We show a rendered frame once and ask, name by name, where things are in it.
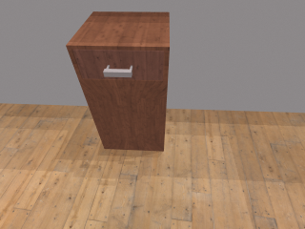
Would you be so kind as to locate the cabinet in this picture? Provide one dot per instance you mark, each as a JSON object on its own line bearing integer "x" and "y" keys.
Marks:
{"x": 129, "y": 114}

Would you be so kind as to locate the drawer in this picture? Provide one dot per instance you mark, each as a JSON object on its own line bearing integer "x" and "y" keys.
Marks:
{"x": 146, "y": 65}

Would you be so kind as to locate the handle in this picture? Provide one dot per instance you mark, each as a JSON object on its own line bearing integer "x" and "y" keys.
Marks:
{"x": 118, "y": 72}

